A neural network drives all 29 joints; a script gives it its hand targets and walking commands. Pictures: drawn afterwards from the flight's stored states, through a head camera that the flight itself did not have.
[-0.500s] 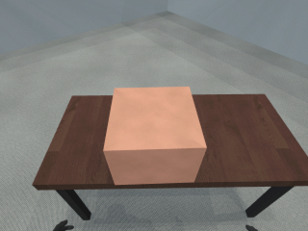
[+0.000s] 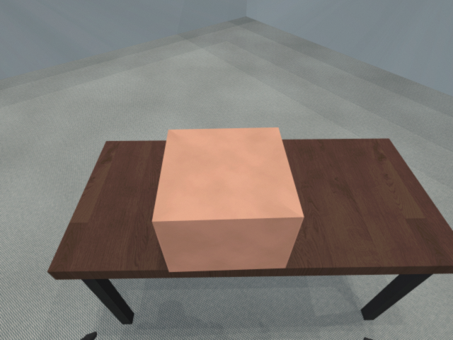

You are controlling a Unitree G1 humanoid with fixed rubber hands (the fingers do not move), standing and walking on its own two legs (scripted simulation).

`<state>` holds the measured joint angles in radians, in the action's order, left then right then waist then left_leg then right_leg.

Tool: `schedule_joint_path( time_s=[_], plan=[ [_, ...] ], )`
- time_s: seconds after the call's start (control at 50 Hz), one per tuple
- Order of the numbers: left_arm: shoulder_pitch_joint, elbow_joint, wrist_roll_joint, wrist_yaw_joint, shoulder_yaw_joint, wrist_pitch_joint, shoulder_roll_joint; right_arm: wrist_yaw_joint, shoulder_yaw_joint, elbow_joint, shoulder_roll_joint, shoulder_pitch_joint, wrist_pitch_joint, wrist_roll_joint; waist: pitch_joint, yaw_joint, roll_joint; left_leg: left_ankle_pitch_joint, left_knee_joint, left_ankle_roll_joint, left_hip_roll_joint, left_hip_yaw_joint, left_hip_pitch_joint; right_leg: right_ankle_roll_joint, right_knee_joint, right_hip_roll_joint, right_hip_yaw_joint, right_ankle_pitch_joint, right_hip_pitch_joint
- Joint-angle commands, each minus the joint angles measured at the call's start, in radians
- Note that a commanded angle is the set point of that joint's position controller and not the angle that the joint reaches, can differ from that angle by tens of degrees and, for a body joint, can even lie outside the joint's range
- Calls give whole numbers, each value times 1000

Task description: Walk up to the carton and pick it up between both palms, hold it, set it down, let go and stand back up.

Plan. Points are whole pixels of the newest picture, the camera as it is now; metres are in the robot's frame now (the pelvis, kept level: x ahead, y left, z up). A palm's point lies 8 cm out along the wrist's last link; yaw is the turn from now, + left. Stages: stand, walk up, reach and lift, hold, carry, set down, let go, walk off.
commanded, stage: stand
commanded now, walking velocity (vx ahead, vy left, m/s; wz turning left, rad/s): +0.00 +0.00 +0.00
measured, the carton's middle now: (225, 197) +0.48 +0.02 -0.09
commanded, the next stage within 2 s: none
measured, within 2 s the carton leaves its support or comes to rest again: neither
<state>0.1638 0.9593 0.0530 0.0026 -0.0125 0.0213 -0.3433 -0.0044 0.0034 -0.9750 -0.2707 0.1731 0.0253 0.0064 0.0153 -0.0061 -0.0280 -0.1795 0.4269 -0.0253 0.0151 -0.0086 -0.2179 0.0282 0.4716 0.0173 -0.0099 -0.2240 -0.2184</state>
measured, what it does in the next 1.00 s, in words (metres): stands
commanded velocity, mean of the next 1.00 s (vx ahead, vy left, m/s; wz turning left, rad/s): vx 0.00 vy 0.00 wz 0.00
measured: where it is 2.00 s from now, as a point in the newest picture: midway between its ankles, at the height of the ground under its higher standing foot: outside the picture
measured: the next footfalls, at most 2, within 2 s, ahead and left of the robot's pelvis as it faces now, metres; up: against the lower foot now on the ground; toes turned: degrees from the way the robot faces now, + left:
none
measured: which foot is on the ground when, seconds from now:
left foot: down 0.00-1.00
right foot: down 0.00-1.00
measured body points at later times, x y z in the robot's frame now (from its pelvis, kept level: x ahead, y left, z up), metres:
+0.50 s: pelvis +0.00 +0.00 +0.00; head -0.02 +0.01 +0.45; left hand +0.10 +0.30 -0.12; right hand +0.10 -0.27 -0.13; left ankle +0.03 +0.13 -0.74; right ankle +0.02 -0.10 -0.74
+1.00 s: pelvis +0.00 +0.00 +0.00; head -0.02 +0.01 +0.45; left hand +0.09 +0.30 -0.13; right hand +0.09 -0.27 -0.13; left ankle +0.03 +0.13 -0.74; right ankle +0.02 -0.10 -0.74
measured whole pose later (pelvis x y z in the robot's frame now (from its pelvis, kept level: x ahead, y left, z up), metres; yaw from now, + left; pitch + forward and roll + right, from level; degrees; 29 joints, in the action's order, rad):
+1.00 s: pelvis +0.00 +0.00 +0.00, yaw +0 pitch -2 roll +1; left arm 0.16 1.01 0.05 0.00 -0.01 0.03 -0.34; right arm 0.00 0.00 -1.00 -0.27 0.17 0.03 0.01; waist 0.02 -0.01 -0.03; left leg -0.18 0.43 -0.03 0.02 -0.01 -0.22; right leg 0.03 0.47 0.02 -0.01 -0.22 -0.22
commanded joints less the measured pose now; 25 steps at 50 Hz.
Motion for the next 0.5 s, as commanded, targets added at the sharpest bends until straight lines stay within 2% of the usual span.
schedule_joint_path(
  time_s=[0.0, 0.02, 0.06, 0.08, 0.1, 0.2, 0.24, 0.32, 0.42, 0.48],
  plan=[
    [-25, -10, -91, 9, -40, 38, -209, 6, 62, 34, -261, -45, 15, -35, 9, 8, 40, 31, -67, 65, 89, 92, 46, 3, -185, -142, -142, 75, 49],
    [-25, -8, -92, 10, -43, 38, -223, 7, 60, 33, -253, -35, 12, -31, 10, 18, 34, 36, -76, 63, 87, 95, 48, 4, -181, -138, -134, 86, 53],
    [-21, 1, -90, 12, -43, 40, -225, 5, 63, 32, -256, -44, 13, -35, 18, 15, 60, 51, -79, 64, 89, 93, 47, 4, -173, -141, -131, 107, 64],
    [-24, 1, -91, 10, -43, 40, -213, 5, 65, 30, -263, -48, 16, -34, 7, 5, 49, 57, -72, 62, 88, 92, 41, 3, -180, -145, -135, 103, 61],
    [-24, -3, -92, 11, -45, 39, -229, 6, 62, 27, -255, -40, 12, -31, 6, 16, 25, 59, -78, 60, 90, 93, 47, 5, -174, -141, -130, 107, 54],
    [-23, 10, -90, 10, -42, 39, -218, 8, 63, 20, -268, -48, 14, -35, 4, 3, 47, 47, -81, 62, 93, 95, 44, 4, -180, -141, -134, 88, 56],
    [-20, 13, -90, 10, -44, 39, -225, 7, 62, 16, -266, -41, 14, -33, 0, 8, 29, 32, -78, 61, 88, 92, 45, 3, -196, -143, -137, 56, 49],
    [-19, 15, -89, 12, -41, 40, -216, 4, 57, 18, -256, -44, 15, -34, 2, 8, 58, 24, -84, 64, 92, 96, 45, 11, -190, -148, -146, 68, 45],
    [-24, 20, -90, 11, -42, 40, -225, 6, 62, 15, -266, -43, 15, -29, 3, 14, 42, 28, -82, 57, 91, 93, 43, 4, -195, -150, -141, 84, 58],
    [-25, 21, -87, 13, -40, 40, -218, 6, 60, 17, -256, -58, 16, -31, 11, 9, 66, 54, -86, 61, 94, 96, 48, 6, -181, -143, -134, 113, 64]
  ],
)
